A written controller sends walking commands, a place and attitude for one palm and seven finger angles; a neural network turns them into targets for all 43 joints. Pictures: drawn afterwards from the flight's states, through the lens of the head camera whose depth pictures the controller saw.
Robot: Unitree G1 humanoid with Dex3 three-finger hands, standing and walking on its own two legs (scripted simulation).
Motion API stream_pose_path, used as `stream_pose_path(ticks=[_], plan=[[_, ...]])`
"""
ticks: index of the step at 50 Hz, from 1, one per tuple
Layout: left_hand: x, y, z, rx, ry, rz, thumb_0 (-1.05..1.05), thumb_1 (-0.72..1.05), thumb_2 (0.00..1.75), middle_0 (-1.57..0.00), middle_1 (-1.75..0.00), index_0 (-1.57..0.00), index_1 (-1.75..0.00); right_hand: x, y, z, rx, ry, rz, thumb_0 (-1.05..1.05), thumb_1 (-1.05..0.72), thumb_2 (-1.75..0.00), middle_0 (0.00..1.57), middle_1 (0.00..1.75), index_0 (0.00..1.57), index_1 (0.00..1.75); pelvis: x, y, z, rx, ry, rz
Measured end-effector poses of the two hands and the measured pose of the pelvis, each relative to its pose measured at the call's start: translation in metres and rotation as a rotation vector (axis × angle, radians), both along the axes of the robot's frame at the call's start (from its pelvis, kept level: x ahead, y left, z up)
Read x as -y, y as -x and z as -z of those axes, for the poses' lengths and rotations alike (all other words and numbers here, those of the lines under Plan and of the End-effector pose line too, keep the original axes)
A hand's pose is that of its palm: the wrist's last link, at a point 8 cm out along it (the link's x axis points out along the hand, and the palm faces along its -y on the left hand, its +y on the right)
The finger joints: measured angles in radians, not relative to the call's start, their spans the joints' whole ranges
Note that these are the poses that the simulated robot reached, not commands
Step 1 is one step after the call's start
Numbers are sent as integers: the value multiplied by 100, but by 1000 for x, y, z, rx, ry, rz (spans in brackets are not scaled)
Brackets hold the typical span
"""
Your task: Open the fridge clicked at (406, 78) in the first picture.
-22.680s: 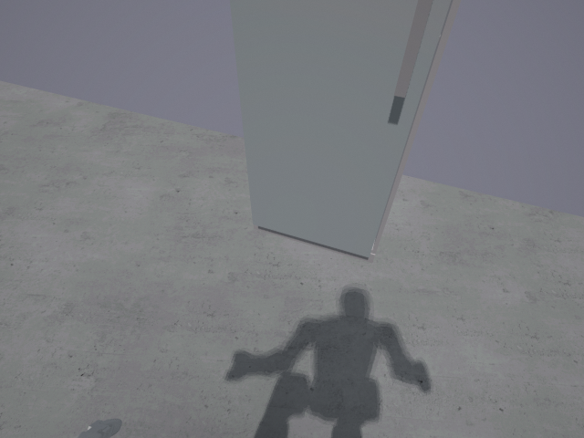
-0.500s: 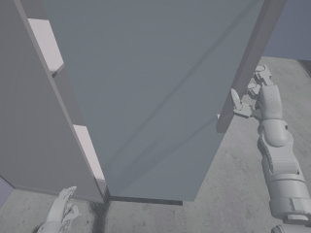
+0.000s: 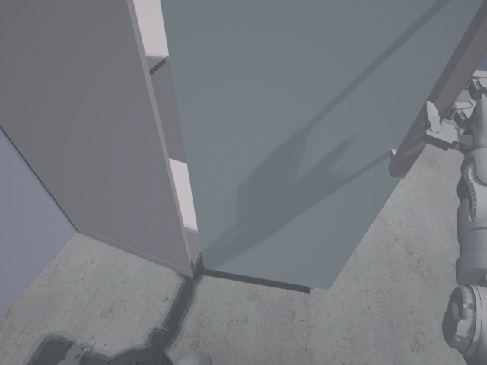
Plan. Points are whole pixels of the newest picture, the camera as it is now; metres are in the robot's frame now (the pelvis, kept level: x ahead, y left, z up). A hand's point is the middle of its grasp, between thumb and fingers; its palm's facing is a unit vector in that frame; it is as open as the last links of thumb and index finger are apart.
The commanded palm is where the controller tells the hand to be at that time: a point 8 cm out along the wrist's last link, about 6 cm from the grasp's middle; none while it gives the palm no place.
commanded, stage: stop walking and hold the door back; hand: right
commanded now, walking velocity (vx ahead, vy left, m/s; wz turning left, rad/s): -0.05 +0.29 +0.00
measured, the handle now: (442, 82) +0.52 -0.21 +0.24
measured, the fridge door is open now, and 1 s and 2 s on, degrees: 78 86 83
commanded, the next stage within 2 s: loosen the grip on the handle in 0.36 s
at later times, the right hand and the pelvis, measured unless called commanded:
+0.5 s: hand (443, 144) +0.41 -0.21 +0.20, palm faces +0.16 +0.95 -0.28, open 8.3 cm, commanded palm +0.38 -0.25 +0.19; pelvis +0.01 +0.00 +0.01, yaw +2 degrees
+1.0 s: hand (433, 152) +0.41 -0.20 +0.19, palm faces +0.17 +0.95 -0.27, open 14.0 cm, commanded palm +0.38 -0.25 +0.19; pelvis -0.01 +0.00 +0.00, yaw +3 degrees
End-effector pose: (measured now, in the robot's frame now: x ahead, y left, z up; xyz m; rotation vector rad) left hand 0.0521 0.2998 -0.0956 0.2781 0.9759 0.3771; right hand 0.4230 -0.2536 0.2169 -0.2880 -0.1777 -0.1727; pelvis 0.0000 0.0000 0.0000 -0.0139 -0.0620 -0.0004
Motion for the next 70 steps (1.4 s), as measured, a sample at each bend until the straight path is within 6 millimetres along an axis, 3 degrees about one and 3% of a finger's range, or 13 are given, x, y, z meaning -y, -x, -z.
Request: stream_pose_path(ticks=[7, 12, 15, 20, 25, 29, 32, 43, 48, 53, 62, 70], plan=[[40, -9, -15, -17, 78, -17, 1, 90, 90, -20, -30, -19, -30, 1, 6, 4, 50, 19, -32, -30, -47, -90, 34, 131, 15, 109, 8, -14, -18, -39, -58, -29], [63, -38, -7, -16, 156, 68, 1, 90, 90, -20, -30, -20, -30, -1, 20, 8, 102, 54, -33, -34, -49, -85, 37, 134, 13, 109, -2, -23, -13, -68, -40, -46], [65, -63, -2, 19, 181, 94, 1, 90, 90, -21, -30, -20, -30, -2, 29, 9, 120, 70, -20, -36, -50, -84, 39, 136, 13, 109, -5, -20, -11, -65, -51, -47], [59, -101, -11, 101, 137, 141, 1, 90, 90, -21, -30, -20, -30, -3, 39, 9, 130, 46, -33, -36, -47, -83, 41, 137, 16, 111, -4, -17, -8, -56, -47, -42], [53, -120, -32, 170, 77, 185, 1, 90, 90, -20, -30, -20, -30, 2, 37, 6, 110, 38, -66, -38, -42, -82, 42, 138, 20, 115, -1, -10, -12, -48, -24, -40], [50, -117, -49, 274, 72, 227, 1, 90, 90, -20, -30, -20, -30, 6, 33, 3, 43, -15, -54, -32, -39, -78, 43, 139, 26, 121, 1, -4, -12, -79, -16, -32], [46, -104, -49, 316, 77, 207, 1, 90, 90, -20, -30, -20, -30, 3, 37, 5, 53, -17, -30, -24, -33, -71, 42, 139, 26, 122, 4, 1, -10, -83, -13, -42], [39, -11, -4, 49, 95, 102, 1, 90, 90, -20, -30, -20, -30, -2, 43, 19, 134, 58, -50, -4, 33, -32, 42, 135, 31, 129, 0, 14, -1, -108, -11, -45], [41, 9, 6, -20, 107, 57, 1, 90, 90, -20, -30, -20, -30, -3, 40, 22, 141, 36, -62, -2, 47, -24, 39, 130, 32, 126, 1, 8, -2, -118, -14, -53], [43, -1, 6, -13, 110, 50, 1, 90, 90, -20, -30, -20, -30, -4, 36, 24, 140, 28, -60, -2, 53, -21, 36, 125, 30, 121, 4, -1, -3, -125, -14, -59], [49, -59, -5, 85, 97, 101, 1, 90, 90, -20, -30, -20, -30, -1, 30, 29, 131, 10, -48, -2, 55, -20, 31, 120, 27, 117, 8, -16, -4, -138, -15, -59], [54, -97, -15, 144, 91, 133, 1, 90, 90, -20, -30, -20, -30, 31, 34, 32, 104, 8, 10, -2, 56, -20, 29, 117, 26, 116, 9, -27, -5, -145, -19, -58]])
